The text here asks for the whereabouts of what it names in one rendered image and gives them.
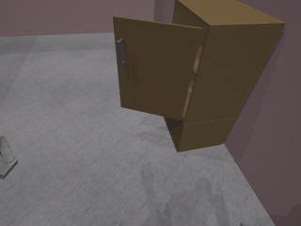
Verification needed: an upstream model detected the handle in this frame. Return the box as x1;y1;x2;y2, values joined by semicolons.
116;38;125;69

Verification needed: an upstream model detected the cupboard door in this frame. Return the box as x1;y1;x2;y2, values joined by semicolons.
113;15;203;121

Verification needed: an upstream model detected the robot left hand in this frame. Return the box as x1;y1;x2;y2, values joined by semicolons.
0;136;18;180

